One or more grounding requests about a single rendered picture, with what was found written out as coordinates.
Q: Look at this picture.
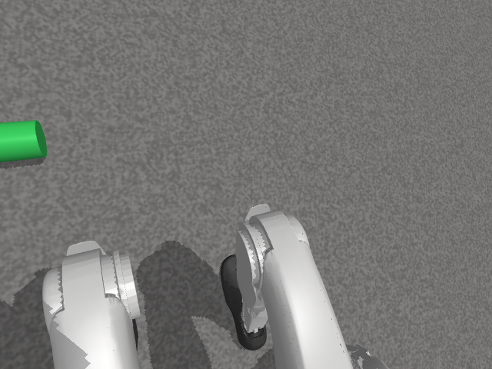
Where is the bottle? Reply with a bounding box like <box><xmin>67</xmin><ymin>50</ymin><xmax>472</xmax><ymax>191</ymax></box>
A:
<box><xmin>0</xmin><ymin>120</ymin><xmax>47</xmax><ymax>162</ymax></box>

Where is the right robot hand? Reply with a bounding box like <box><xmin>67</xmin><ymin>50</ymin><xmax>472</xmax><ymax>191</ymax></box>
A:
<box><xmin>346</xmin><ymin>344</ymin><xmax>390</xmax><ymax>369</ymax></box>

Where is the right robot foot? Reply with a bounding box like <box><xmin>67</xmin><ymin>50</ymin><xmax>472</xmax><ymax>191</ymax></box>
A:
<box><xmin>221</xmin><ymin>254</ymin><xmax>267</xmax><ymax>351</ymax></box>

